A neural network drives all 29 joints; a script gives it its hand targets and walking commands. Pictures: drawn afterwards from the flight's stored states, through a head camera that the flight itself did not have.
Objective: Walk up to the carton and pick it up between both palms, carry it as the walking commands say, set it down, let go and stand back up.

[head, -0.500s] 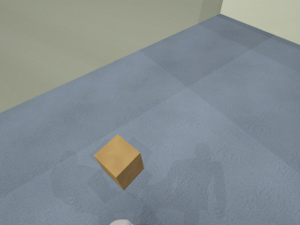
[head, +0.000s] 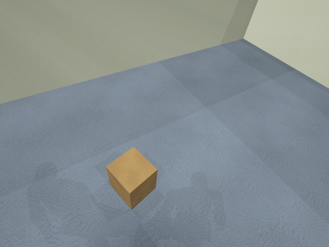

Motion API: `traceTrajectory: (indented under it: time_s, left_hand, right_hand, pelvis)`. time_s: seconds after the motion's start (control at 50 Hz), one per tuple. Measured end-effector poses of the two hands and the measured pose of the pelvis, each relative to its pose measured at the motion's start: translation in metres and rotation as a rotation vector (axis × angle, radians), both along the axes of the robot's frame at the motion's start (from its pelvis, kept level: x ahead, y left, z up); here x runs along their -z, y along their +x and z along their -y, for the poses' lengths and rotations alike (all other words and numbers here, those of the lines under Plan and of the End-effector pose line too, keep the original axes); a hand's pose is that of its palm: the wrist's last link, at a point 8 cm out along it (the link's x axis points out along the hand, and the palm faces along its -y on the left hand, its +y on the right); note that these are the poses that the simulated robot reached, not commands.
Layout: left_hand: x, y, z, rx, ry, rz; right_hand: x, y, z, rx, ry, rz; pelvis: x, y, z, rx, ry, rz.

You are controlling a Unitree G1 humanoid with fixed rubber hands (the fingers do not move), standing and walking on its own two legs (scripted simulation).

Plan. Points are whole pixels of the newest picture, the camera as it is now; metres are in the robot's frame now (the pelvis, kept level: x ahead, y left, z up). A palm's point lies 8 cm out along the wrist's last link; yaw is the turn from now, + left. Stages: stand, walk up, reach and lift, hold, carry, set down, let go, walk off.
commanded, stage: walk up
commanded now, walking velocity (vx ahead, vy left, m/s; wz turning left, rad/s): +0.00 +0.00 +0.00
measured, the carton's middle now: (132, 178) +0.59 +0.17 -0.65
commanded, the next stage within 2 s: none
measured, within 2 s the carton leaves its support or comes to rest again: neither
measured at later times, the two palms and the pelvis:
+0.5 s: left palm out of the picture +0.03 +0.31 -0.15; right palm out of the picture +0.08 -0.22 -0.12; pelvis -0.02 +0.03 -0.01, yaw +13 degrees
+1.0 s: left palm out of the picture +0.12 +0.21 -0.12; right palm (292, 239) +0.19 -0.36 -0.12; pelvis +0.09 -0.07 -0.01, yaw +25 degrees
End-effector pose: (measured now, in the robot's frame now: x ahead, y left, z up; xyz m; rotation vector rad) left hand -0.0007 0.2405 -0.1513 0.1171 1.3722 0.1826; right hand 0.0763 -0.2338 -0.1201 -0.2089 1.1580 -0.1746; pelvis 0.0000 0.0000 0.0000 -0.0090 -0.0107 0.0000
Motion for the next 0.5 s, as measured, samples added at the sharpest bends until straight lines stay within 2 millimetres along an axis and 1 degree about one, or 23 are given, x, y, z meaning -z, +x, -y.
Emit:
traceTrajectory:
  time_s: [0.06,0.14,0.2,0.26,0.34,0.4,0.46,0.5]
  left_hand:
    - [0.000,0.003,0.002,0.003,0.020,0.020]
    - [-0.007,0.006,0.009,0.006,0.023,0.035]
    - [-0.007,0.014,0.002,-0.007,0.051,0.078]
    - [-0.006,0.016,-0.010,-0.031,0.077,0.117]
    - [-0.002,0.011,-0.032,-0.084,0.091,0.144]
    - [0.009,0.013,-0.051,-0.102,0.087,0.169]
    - [0.004,0.023,-0.063,-0.116,0.093,0.207]
    - [-0.003,0.031,-0.066,-0.111,0.077,0.230]
  right_hand:
    - [0.011,-0.011,0.001,0.022,0.020,-0.026]
    - [0.020,-0.029,-0.002,0.032,0.048,-0.076]
    - [0.025,-0.037,0.000,0.009,0.044,-0.117]
    - [0.023,-0.029,0.003,-0.037,0.015,-0.121]
    - [0.013,-0.003,-0.002,-0.101,-0.023,-0.079]
    - [0.012,0.013,-0.009,-0.140,-0.057,-0.033]
    - [0.005,0.013,-0.015,-0.167,-0.082,-0.036]
    - [-0.004,0.006,-0.014,-0.167,-0.109,-0.062]
  pelvis:
    - [0.005,-0.002,0.001,0.004,0.016,0.002]
    - [0.003,-0.003,0.000,-0.008,0.002,0.008]
    - [0.007,-0.007,0.000,-0.058,-0.011,-0.002]
    - [0.011,-0.011,-0.002,-0.107,-0.012,-0.005]
    - [0.013,-0.013,-0.015,-0.160,-0.006,-0.017]
    - [0.023,-0.013,-0.027,-0.196,-0.012,-0.023]
    - [0.018,-0.017,-0.032,-0.221,-0.022,-0.029]
    - [0.011,-0.016,-0.032,-0.230,-0.029,-0.031]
